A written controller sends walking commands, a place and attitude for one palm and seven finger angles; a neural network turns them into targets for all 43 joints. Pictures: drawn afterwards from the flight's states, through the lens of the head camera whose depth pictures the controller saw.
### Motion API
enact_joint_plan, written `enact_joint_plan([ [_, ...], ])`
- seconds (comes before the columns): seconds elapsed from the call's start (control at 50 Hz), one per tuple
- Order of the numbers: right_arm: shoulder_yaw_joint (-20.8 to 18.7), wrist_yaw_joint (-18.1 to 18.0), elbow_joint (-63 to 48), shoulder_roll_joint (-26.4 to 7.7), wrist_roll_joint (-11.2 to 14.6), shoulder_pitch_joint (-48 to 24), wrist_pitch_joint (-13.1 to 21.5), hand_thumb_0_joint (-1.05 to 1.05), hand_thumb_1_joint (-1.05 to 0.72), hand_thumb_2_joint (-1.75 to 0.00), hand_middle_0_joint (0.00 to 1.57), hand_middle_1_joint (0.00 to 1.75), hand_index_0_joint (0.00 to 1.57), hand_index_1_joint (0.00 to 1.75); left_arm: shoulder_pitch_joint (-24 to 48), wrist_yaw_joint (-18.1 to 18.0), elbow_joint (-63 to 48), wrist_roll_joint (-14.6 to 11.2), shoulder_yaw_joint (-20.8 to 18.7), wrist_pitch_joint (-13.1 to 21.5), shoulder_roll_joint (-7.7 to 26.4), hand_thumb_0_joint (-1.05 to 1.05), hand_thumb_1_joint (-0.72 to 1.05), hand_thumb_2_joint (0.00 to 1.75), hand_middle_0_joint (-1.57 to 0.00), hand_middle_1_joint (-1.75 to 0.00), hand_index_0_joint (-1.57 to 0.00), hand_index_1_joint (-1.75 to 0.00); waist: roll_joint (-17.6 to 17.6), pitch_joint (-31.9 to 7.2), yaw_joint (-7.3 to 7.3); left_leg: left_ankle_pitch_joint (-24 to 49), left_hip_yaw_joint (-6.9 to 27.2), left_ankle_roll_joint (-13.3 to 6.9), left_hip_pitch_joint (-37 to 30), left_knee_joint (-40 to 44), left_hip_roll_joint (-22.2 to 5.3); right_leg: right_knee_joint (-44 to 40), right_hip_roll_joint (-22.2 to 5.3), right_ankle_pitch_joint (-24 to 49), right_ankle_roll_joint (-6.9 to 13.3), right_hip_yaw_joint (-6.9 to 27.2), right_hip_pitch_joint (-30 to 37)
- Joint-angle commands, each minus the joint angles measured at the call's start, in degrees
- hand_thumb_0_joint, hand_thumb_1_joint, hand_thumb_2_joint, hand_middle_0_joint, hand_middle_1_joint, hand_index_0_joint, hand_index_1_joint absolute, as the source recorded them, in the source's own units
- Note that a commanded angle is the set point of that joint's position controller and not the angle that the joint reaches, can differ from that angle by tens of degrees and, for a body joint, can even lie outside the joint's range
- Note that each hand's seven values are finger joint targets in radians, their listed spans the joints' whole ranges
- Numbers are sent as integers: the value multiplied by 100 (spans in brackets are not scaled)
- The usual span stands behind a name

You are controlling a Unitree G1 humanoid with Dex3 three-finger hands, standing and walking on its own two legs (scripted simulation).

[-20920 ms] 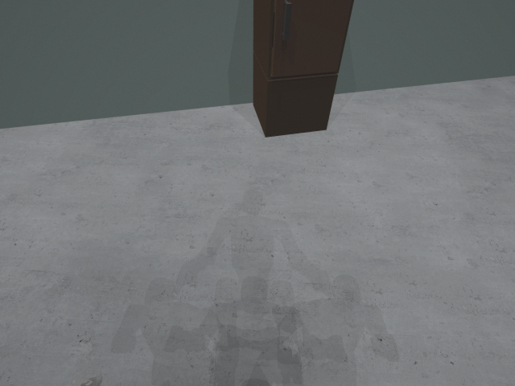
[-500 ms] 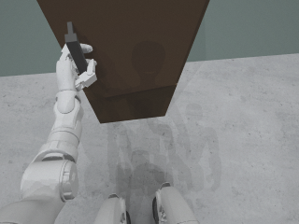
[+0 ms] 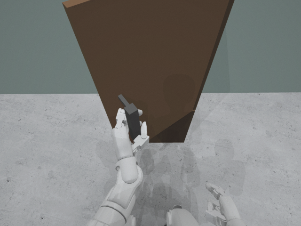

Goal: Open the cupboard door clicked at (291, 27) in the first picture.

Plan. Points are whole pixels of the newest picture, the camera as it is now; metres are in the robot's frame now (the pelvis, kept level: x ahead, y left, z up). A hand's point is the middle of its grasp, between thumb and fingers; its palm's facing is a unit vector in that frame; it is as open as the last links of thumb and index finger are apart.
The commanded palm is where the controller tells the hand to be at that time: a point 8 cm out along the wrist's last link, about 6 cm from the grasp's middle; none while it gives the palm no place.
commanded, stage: pull the door open along its arc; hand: left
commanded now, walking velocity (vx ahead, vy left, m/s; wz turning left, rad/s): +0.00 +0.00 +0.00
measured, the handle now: (129, 119) +0.39 +0.06 +0.03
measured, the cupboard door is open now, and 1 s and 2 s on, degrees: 36 43 44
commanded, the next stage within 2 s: open thumb and fingers to let go in 0.18 s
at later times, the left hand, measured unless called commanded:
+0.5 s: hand (152, 146) +0.32 +0.00 +0.02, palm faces +0.36 -0.93 -0.09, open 7.3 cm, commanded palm +0.26 +0.04 +0.02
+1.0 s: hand (150, 148) +0.31 +0.01 +0.02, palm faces +0.36 -0.93 -0.08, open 14.7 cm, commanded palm +0.26 +0.04 +0.02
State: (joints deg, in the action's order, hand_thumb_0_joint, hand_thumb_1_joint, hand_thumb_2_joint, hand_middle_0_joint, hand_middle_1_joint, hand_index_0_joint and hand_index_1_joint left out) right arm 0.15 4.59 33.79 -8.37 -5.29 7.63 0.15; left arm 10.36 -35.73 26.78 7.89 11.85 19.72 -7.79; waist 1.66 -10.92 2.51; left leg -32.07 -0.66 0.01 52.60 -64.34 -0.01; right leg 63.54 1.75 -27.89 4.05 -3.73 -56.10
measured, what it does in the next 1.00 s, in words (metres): shifts its weight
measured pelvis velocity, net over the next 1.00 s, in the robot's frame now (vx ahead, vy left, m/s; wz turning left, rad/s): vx -0.04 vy -0.04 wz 0.05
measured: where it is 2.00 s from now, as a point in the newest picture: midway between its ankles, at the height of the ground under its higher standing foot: outside the picture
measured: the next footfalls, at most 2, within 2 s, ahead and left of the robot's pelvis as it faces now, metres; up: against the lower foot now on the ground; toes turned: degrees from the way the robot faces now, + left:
none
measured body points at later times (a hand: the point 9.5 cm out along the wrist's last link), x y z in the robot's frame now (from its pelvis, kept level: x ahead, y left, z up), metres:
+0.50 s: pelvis -0.01 -0.06 -0.01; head +0.07 -0.10 +0.43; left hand +0.29 +0.05 +0.03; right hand +0.17 -0.28 -0.14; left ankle -0.01 +0.12 -0.65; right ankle +0.02 -0.08 -0.65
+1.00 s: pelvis -0.04 -0.04 -0.01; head +0.04 -0.08 +0.43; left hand +0.29 +0.06 +0.03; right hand +0.14 -0.26 -0.14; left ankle -0.01 +0.12 -0.65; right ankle +0.02 -0.08 -0.65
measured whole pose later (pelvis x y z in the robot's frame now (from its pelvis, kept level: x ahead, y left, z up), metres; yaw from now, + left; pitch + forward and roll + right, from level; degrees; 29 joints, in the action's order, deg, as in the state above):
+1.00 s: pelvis -0.04 -0.04 -0.01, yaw +3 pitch +19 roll +3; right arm -1.0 0.9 37.2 -11.8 -4.8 8.7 6.3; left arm 9.9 -38.6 24.8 5.4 11.7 19.3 -7.7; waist 2.9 -10.0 2.2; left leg -29.2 4.4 2.8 55.8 -66.1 2.5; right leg 67.5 0.6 -27.0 7.2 -6.4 -59.5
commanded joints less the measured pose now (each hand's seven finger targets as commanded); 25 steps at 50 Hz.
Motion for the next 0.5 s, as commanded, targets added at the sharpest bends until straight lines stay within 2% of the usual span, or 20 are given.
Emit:
enact_joint_plan([
  [0.0, -153, -2, -753, -472, 107, -113, 347, 0, -90, -90, 20, 30, 20, 30, -1081, -71, -2037, -115, 297, 185, -1120, 0, 90, 90, -40, -135, -40, -135, -629, -2085, -279, 2157, 31, 127, -788, 722, 147, -913, -199, 3166, -247, 192, 2625],
  [0.04, -108, 4, -825, -434, 145, -197, 379, 0, -90, -90, 20, 30, 20, 30, -1574, 68, -2325, -121, 505, 47, -1146, 0, 90, 90, -40, -135, -40, -135, -702, -1880, -228, 1958, 39, 133, -698, 710, 185, -1045, -276, 3301, -312, 314, 2731],
  [0.06, -94, -3, -889, -445, 185, -229, 380, 0, -90, -90, 20, 30, 20, 30, -1796, 138, -2432, -105, 564, -23, -1115, 0, 90, 90, -40, -135, -40, -135, -577, -1849, -273, 1911, 43, 139, -666, 716, 218, -1080, -301, 3299, -300, 371, 2801],
  [0.1, -49, -17, -936, -411, 206, -239, 398, 0, -90, -90, 20, 30, 20, 30, -1902, 251, -2565, -110, 706, -134, -1070, 0, 90, 90, -40, -135, -40, -135, -654, -1622, -140, 1691, 56, 143, -572, 667, 247, -1224, -411, 3352, -390, 566, 2806],
  [0.14, -31, -50, -949, -389, 228, -254, 433, 0, -90, -90, 20, 30, 20, 30, -1649, 289, -2552, -60, 839, -175, -1084, 0, 90, 90, -40, -135, -40, -135, -722, -1450, -18, 1405, 122, 159, -413, 587, 292, -1424, -534, 3060, -472, 904, 2788],
  [0.16, -42, -61, -958, -395, 249, -234, 473, 0, -90, -90, 20, 30, 20, 30, -1407, 286, -2623, 0, 922, -172, -1094, 0, 90, 90, -40, -135, -40, -135, -512, -1446, 24, 1420, 141, 150, -481, 559, 300, -1455, -549, 3013, -451, 946, 2694],
  [0.18, -37, -76, -928, -395, 224, -176, 489, 0, -90, -90, 20, 30, 20, 30, -1306, 270, -2463, -4, 813, -187, -988, 0, 90, 90, -40, -135, -40, -135, -543, -1412, 39, 1371, 146, 152, -396, 502, 307, -1455, -586, 3003, -476, 1001, 2671],
  [0.2, -40, -105, -904, -415, 213, -138, 503, 0, -90, -90, 20, 30, 20, 30, -1166, 252, -2314, 2, 703, -168, -886, 0, 90, 90, -40, -135, -40, -135, -717, -1381, 66, 1295, 185, 159, -264, 449, 323, -1461, -615, 2907, -491, 1090, 2677],
  [0.22, -45, -130, -861, -421, 200, -136, 525, 0, -90, -90, 20, 30, 20, 30, -926, 227, -2203, 11, 600, -137, -811, 0, 90, 90, -40, -135, -40, -135, -674, -1334, 88, 1188, 196, 163, -144, 379, 334, -1503, -659, 2804, -517, 1225, 2613],
  [0.24, -53, -153, -827, -442, 178, -108, 542, 0, -90, -90, 20, 30, 20, 30, -618, 179, -2116, 5, 458, -89, -706, 0, 90, 90, -40, -135, -40, -135, -693, -1346, 89, 1069, 213, 165, 7, 312, 355, -1524, -701, 2579, -530, 1328, 2599],
  [0.26, -71, -199, -759, -485, 185, -122, 558, 0, -90, -90, 20, 30, 20, 30, 90, 97, -2153, 16, 267, -5, -494, 0, 90, 90, -40, -135, -40, -135, -640, -1301, 163, 971, 235, 148, 109, 230, 357, -1537, -722, 2269, -524, 1396, 2449],
  [0.32, -125, -238, -710, -474, 134, -158, 643, 0, -90, -90, 20, 30, 20, 30, -262, 40, -1826, -85, 145, 98, -637, 0, 69, 81, -38, -133, -38, -133, -966, -1541, 34, 788, 289, 171, 388, 158, 368, -1572, -801, 2076, -567, 1571, 2635],
  [0.36, -162, -250, -697, -511, 143, -192, 692, 0, -90, -90, 20, 30, 20, 30, -63, -22, -1889, -146, 124, 177, -739, 0, 55, 75, -38, -131, -38, -131, -916, -1662, 11, 783, 302, 168, 435, 133, 369, -1560, -813, 1938, -551, 1583, 2655],
  [0.38, -175, -254, -668, -508, 120, -205, 723, 0, -90, -90, 20, 30, 20, 30, -25, -57, -1821, -204, 152, 186, -846, 0, 48, 72, -37, -130, -37, -130, -1021, -1671, 26, 747, 310, 169, 515, 102, 360, -1566, -839, 1931, -609, 1604, 2646],
  [0.42, -189, -284, -598, -536, 98, -207, 785, 0, -90, -90, 20, 30, 20, 30, 76, -141, -1737, -304, -43, 212, -792, 0, 34, 66, -36, -129, -36, -129, -1236, -1730, 40, 665, 335, 186, 749, 35, 360, -1630, -918, 2020, -765, 1779, 2817],
  [0.44, -213, -297, -565, -552, 82, -187, 813, 0, -90, -90, 20, 30, 20, 30, 234, -160, -1866, -281, -25, 246, -755, 0, 27, 63, -35, -128, -35, -128, -1147, -1819, 69, 653, 330, 192, 794, 0, 353, -1633, -944, 2056, -740, 1847, 2863],
  [0.46, -226, -307, -584, -577, 85, -169, 818, 0, -90, -90, 20, 30, 20, 30, 168, -130, -1879, -208, -3, 269, -722, 0, 20, 60, -35, -127, -35, -127, -1068, -1862, 32, 709, 336, 179, 790, 22, 349, -1557, -905, 2002, -673, 1755, 2841],
  [0.48, -246, -308, -552, -595, 60, -124, 825, 0, -90, -90, 20, 30, 20, 30, 212, -106, -1928, -185, 78, 295, -740, 0, 13, 57, -35, -127, -35, -127, -988, -1931, 70, 737, 321, 169, 772, 4, 334, -1528, -920, 2101, -706, 1771, 2820],
])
